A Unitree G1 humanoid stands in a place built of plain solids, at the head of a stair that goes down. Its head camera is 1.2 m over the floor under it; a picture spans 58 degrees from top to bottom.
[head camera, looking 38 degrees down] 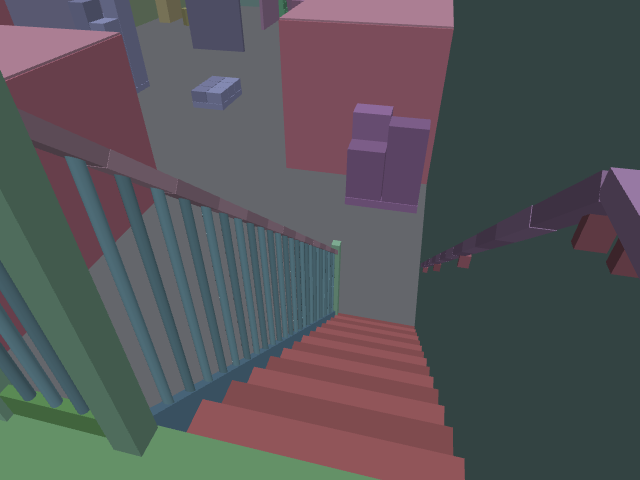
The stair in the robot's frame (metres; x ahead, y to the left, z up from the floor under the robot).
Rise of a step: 0.19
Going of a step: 0.21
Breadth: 0.90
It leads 13 degrees to the right of straight ahead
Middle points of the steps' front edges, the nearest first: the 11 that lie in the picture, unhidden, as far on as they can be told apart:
0.55 0.02 0.00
0.76 -0.02 -0.19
0.96 -0.07 -0.38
1.17 -0.12 -0.57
1.37 -0.17 -0.76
1.58 -0.21 -0.94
1.78 -0.26 -1.13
1.98 -0.31 -1.32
2.19 -0.36 -1.51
2.39 -0.41 -1.70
2.60 -0.46 -1.89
